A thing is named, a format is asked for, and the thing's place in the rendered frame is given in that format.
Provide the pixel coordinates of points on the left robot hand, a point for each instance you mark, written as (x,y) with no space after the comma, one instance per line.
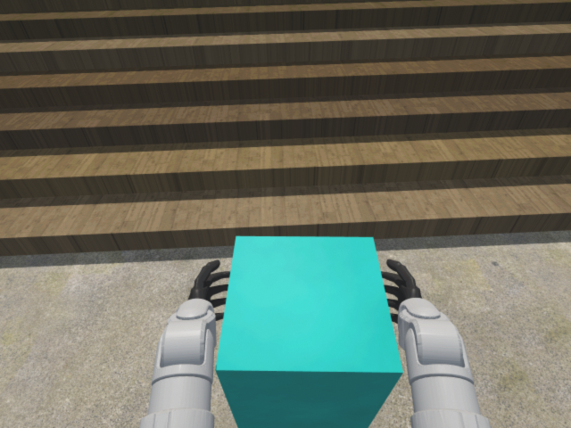
(202,283)

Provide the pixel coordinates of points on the robot left forearm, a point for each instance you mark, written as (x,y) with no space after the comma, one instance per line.
(183,369)

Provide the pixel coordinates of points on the right robot hand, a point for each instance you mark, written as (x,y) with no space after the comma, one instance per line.
(406,283)

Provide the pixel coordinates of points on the carton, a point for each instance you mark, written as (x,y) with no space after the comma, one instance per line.
(307,338)

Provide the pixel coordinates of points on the robot right forearm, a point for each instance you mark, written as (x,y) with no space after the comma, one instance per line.
(439,372)

